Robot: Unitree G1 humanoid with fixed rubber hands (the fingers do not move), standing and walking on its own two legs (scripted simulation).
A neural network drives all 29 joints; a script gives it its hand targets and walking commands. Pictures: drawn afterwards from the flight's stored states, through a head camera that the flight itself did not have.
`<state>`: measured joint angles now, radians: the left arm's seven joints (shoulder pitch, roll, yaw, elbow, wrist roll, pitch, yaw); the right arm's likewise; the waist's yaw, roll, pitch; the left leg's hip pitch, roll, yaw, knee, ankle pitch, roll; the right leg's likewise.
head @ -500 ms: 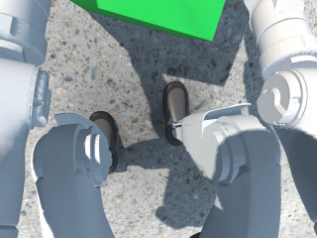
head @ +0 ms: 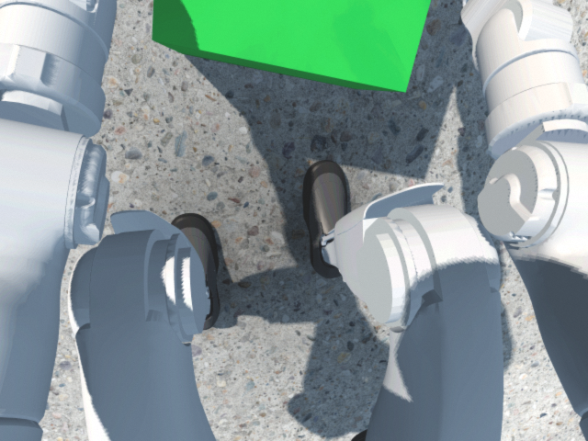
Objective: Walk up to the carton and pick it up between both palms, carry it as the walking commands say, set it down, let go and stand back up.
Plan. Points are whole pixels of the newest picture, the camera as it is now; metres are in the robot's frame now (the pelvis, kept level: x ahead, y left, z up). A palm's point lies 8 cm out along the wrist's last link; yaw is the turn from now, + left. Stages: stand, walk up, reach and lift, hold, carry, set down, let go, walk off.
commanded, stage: reach and lift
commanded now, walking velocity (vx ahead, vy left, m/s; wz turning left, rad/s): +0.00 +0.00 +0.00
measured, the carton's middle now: out of the picture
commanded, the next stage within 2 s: none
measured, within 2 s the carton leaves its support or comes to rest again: neither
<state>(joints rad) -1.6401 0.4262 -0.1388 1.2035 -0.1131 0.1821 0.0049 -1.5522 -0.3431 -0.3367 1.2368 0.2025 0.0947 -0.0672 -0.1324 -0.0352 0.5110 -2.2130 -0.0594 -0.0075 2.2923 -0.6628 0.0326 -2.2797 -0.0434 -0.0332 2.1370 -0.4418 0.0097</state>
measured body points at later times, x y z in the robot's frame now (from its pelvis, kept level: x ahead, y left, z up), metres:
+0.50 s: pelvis -0.01 +0.00 +0.01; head +0.36 -0.01 +0.25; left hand +0.60 +0.11 -0.14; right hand +0.52 -0.23 -0.16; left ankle +0.09 +0.10 -0.33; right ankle +0.15 -0.13 -0.33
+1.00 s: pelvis +0.00 -0.01 +0.05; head +0.38 -0.02 +0.27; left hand +0.60 +0.09 -0.12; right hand +0.53 -0.24 -0.11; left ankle +0.09 +0.10 -0.33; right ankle +0.15 -0.13 -0.33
